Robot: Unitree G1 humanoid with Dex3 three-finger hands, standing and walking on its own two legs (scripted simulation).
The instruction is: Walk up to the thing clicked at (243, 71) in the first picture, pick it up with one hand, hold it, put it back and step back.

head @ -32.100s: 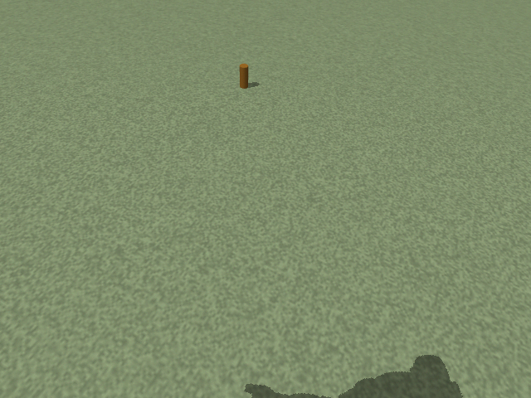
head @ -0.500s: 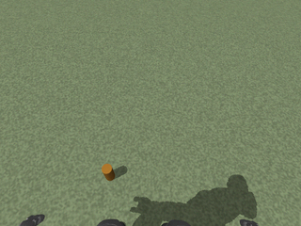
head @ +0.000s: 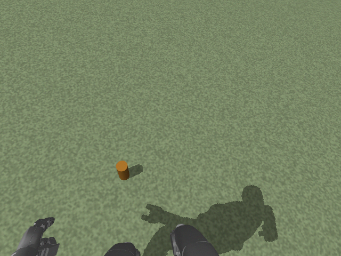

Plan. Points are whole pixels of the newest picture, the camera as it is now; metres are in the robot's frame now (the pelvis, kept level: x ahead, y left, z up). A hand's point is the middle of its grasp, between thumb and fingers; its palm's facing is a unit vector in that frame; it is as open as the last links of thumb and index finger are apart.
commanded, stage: step back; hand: left
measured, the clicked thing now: (123, 170) +0.52 +0.19 -0.69
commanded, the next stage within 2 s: none
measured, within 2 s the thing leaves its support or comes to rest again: neither
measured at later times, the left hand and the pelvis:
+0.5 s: hand out of the picture +0.02 +0.27 -0.15, palm faces -0.03 -0.92 -0.39, open 7.4 cm; pelvis -0.12 +0.01 -0.02, yaw +0 degrees
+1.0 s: hand out of the picture -0.20 +0.24 -0.15, palm faces -0.12 -0.91 -0.40, open 7.4 cm; pelvis -0.29 -0.02 -0.01, yaw -7 degrees
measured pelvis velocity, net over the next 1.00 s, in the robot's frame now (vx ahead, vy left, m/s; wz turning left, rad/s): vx -0.29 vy -0.02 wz -0.12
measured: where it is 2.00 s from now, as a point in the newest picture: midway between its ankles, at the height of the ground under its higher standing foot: outside the picture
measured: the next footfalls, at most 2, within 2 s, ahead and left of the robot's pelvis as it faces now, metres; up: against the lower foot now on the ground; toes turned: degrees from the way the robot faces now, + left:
right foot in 0.16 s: +0.00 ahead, -0.13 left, +0.00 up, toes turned +1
left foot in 0.48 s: -0.08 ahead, +0.12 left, +0.00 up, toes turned -3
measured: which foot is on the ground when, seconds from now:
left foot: down 0.00-0.18, up 0.20-0.46, down 0.48-0.94, up 0.96-1.00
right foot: up 0.00-0.14, down 0.16-0.50, up 0.52-0.90, down 0.92-1.00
